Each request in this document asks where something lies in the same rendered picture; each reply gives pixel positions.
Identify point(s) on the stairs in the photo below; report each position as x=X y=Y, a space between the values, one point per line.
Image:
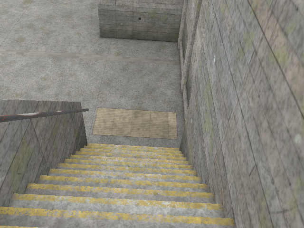
x=117 y=186

